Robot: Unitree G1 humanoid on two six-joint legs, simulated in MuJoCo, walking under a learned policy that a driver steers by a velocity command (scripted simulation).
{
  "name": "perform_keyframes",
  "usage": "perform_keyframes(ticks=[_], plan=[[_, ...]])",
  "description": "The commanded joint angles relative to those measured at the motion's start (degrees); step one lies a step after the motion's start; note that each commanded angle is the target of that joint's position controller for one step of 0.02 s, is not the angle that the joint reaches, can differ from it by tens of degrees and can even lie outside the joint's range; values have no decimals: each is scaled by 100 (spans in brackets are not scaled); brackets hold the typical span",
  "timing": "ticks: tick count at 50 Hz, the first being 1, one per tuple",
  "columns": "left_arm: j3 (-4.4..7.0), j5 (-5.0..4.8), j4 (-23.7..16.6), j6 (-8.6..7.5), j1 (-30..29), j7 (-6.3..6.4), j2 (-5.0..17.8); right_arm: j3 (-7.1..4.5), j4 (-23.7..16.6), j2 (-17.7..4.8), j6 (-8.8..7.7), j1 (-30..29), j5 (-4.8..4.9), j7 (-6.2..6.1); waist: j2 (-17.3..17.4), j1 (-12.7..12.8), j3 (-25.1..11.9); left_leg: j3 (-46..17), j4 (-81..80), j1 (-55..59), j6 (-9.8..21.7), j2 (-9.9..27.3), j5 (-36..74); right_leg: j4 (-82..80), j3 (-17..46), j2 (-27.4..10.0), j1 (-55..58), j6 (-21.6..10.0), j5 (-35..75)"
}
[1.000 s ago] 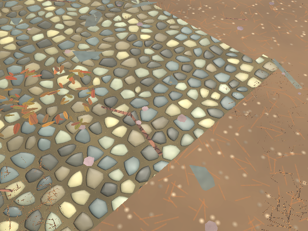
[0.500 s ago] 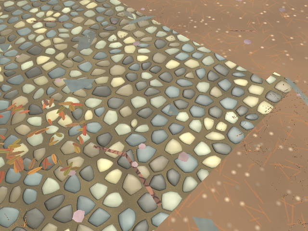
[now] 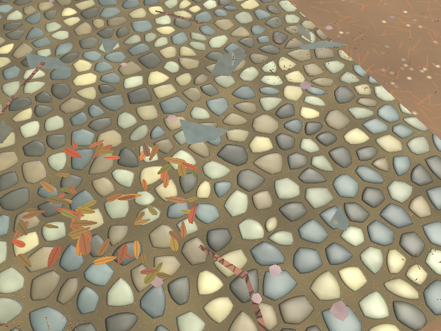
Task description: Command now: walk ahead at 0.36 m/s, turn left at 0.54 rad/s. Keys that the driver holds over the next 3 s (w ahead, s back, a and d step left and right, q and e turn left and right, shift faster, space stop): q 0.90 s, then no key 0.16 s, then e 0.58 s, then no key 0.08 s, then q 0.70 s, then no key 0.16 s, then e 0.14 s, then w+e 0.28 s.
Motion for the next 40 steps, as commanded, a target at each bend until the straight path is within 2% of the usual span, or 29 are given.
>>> perform_keyframes(ticks=[1,2,4,6,8,10,13,15,16,17,18,19,20,21,22,23,24,25,27,30,34,36,37,38,39,40], plan=[[157,72,-770,-336,-499,3,812,-265,-279,-808,-52,648,-10,-91,-156,-314,-916,-2434,-1351,2824,1294,1709,2934,490,619,-363,-2662,24,360],[196,132,-774,-252,-409,20,858,-226,-365,-714,-34,451,-56,-125,-61,-122,-816,-2145,-1454,2223,1243,1576,3361,287,625,-446,-2241,94,473],[168,158,-762,-77,-229,44,676,-240,-373,-779,-9,278,-79,-168,32,87,-729,-1821,-1585,1518,1222,1389,3899,-289,502,-392,-1859,300,620],[104,166,-794,16,-316,91,495,-301,-309,-966,36,293,-70,-241,168,97,-744,-1474,-1538,1098,1118,1148,4188,-1129,358,-195,-1631,463,998],[58,175,-833,49,-555,93,411,-326,-249,-1017,145,326,2,-324,356,5,-941,-1255,-1360,914,861,879,3917,-1912,309,13,-1252,517,1798],[55,135,-902,66,-890,52,437,-327,-192,-1006,259,441,44,-390,495,-148,-1078,-1357,-1216,948,646,795,3330,-2536,348,182,-1015,519,2417],[103,94,-1017,87,-1204,7,560,-311,-156,-951,368,524,34,-426,599,-235,-1053,-1905,-896,1216,505,893,2444,-3138,570,275,-960,456,2355],[182,113,-1029,46,-1109,-9,693,-293,-211,-884,386,393,25,-442,719,-112,-978,-2373,-595,1406,401,914,1873,-3608,702,262,-807,323,2218],[213,128,-989,1,-918,-9,706,-274,-261,-832,385,231,36,-448,752,60,-942,-2444,-336,1371,269,789,1563,-4086,659,206,-475,199,2636],[259,195,-983,-42,-746,24,856,-213,-315,-627,363,268,4,-440,560,99,-1076,-2317,196,1167,44,494,934,-4396,875,-244,156,-26,3490],[305,294,-1055,-22,-610,95,1184,-104,-355,-256,335,683,-117,-429,-553,-113,-1502,-1651,1542,371,-285,-92,-1443,-4208,1926,-1520,1313,-558,5556],[334,371,-933,100,-422,96,1216,-109,-376,-405,343,1368,-8,-410,-1823,-390,-1894,-1160,2613,-641,-555,-453,-3320,-4448,3656,-2617,1971,-1647,5526],[286,230,-1072,149,-612,90,927,-249,-182,-950,375,1457,3,-409,-1244,-299,-1687,-1186,3440,-882,-777,-45,-2946,-4573,3681,-2490,1714,-1757,4512],[211,211,-1134,194,-743,106,638,-337,-146,-1163,465,1039,45,-429,-791,-157,-1340,-1043,3802,-1008,-890,117,-2477,-4519,2832,-2088,1388,-1488,3866],[174,208,-1171,251,-933,117,555,-355,-121,-1102,571,885,56,-463,-541,-177,-1114,-938,3878,-973,-977,227,-2156,-4616,2267,-1750,990,-1296,3318],[171,179,-1176,298,-1110,139,572,-352,-194,-1035,641,760,42,-484,-603,-193,-892,-871,3837,-942,-1027,342,-1887,-4748,1951,-1601,640,-1246,2908],[182,206,-1159,338,-1184,164,635,-305,-224,-848,677,738,53,-470,-712,-224,-732,-675,3667,-712,-1053,366,-1674,-4907,1526,-1369,266,-1192,2779],[195,230,-1135,363,-1183,185,635,-268,-256,-696,682,729,62,-463,-828,-209,-695,-512,3410,-577,-1065,359,-1544,-4997,1227,-1235,170,-1188,2769],[223,231,-1076,395,-1074,219,648,-224,-344,-556,656,602,48,-453,-933,-101,-824,-374,2910,-499,-1081,436,-1490,-5022,986,-1319,411,-1325,3025],[298,183,-1028,431,-1094,221,790,-170,-466,-485,625,387,11,-385,-921,-8,-1032,-286,2077,-123,-1000,643,-1332,-5011,760,-1546,566,-1423,3157],[371,101,-947,482,-1128,160,955,-199,-504,-591,646,402,13,-263,-1013,-11,-1010,-31,1126,449,-793,637,-1137,-4960,516,-1697,508,-1352,2886],[391,10,-895,502,-1202,148,1005,-233,-446,-592,655,603,5,-203,-956,-185,-985,127,283,880,-582,555,-711,-4705,352,-1700,432,-1149,2714],[389,-40,-842,517,-1177,150,960,-265,-350,-606,652,815,-5,-189,-876,-287,-982,218,-263,1286,-417,431,-363,-4439,184,-1610,240,-931,2468],[363,-56,-707,534,-925,136,788,-330,-283,-749,648,1001,-31,-213,-518,-308,-867,-81,-822,1763,-189,445,49,-3896,-125,-1384,-222,-515,1872],[271,119,-746,547,-779,92,418,-472,-354,-1320,635,1091,-38,-312,1064,-148,-694,-1933,-1460,2358,343,1690,1254,-2302,-794,-686,-1481,125,378],[280,212,-1116,503,-1290,144,491,-523,-554,-1751,549,898,-191,-314,1754,-291,-552,-3300,-1608,1993,1411,2625,1882,-1092,-270,65,-2538,382,-983]])
Next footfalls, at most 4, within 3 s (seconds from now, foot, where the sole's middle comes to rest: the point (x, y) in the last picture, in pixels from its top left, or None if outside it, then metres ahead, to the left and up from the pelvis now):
0.34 right None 0.32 -0.11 -0.76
0.76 left None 0.16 0.11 -0.76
1.18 right None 0.29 -0.09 -0.76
1.74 right None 0.27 -0.13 -0.76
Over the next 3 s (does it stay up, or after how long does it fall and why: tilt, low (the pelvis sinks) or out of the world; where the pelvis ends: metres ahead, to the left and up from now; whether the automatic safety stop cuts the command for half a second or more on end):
stays up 0.22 0.00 0.01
